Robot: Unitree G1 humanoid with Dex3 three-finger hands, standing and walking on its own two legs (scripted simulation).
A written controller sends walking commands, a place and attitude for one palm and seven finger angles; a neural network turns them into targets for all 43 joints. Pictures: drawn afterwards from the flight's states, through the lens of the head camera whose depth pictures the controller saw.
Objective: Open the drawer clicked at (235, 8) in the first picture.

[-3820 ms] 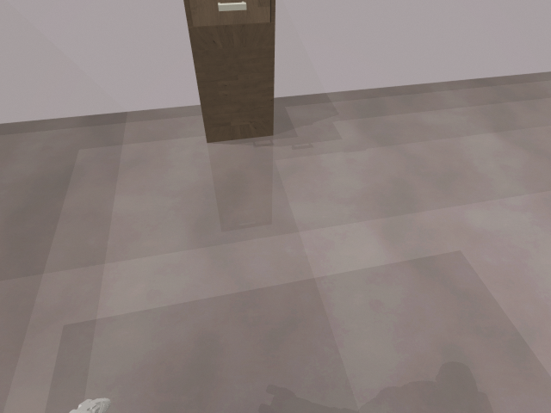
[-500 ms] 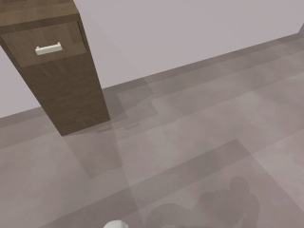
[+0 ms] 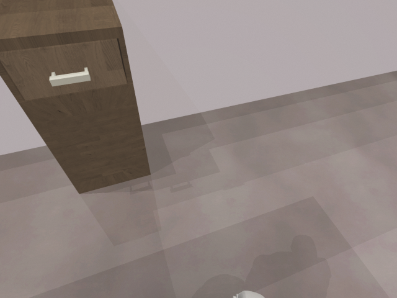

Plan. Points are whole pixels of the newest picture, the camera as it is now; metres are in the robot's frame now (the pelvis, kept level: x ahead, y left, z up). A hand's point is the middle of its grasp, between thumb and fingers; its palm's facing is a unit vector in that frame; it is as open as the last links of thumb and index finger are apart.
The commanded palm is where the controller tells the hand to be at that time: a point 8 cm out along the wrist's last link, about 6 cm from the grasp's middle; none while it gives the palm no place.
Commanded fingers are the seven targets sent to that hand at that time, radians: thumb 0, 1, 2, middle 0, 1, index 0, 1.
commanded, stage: turn to face it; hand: left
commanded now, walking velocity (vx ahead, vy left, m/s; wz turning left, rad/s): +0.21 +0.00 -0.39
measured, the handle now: (70, 75) +0.76 +0.52 -0.02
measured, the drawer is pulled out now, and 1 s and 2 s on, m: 0.00 0.00 0.00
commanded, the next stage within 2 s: take the last steps up to it in 0.94 s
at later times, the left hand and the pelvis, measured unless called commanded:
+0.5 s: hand (136, 273) +0.19 +0.16 -0.16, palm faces +0.20 -0.96 -0.20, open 7.2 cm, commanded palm none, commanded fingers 0.00 0.90 0.90 -0.20 -0.30 -0.20 -0.30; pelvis +0.12 -0.03 +0.00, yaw +11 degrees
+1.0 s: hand out of the picture +0.11 +0.21 -0.16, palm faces +0.35 -0.90 -0.26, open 7.4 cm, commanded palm none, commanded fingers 0.00 0.90 0.90 -0.20 -0.30 -0.20 -0.30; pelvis +0.13 +0.00 +0.00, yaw +19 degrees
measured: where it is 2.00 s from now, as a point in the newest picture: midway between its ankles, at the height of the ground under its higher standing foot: (178, 289)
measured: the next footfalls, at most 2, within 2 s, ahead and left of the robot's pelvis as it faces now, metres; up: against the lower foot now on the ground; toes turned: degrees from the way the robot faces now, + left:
right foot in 0.24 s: +0.21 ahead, -0.15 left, +0.00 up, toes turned -7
left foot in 0.60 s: +0.17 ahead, +0.11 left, +0.00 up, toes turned +22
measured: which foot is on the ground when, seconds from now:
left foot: down 0.00-0.24, up 0.26-0.58, down 0.60-1.00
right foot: up 0.00-0.22, down 0.24-0.60, up 0.62-1.00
